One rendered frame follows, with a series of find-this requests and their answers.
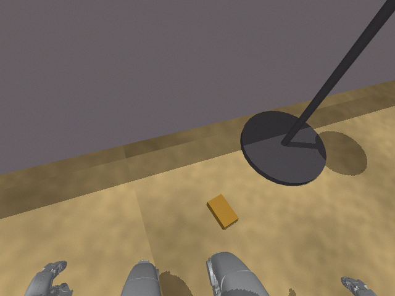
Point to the small box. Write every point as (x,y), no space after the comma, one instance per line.
(222,211)

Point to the right robot hand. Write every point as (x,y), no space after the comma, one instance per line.
(357,287)

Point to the coat stand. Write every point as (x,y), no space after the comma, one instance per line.
(284,148)

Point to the left robot hand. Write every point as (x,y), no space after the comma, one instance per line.
(41,284)

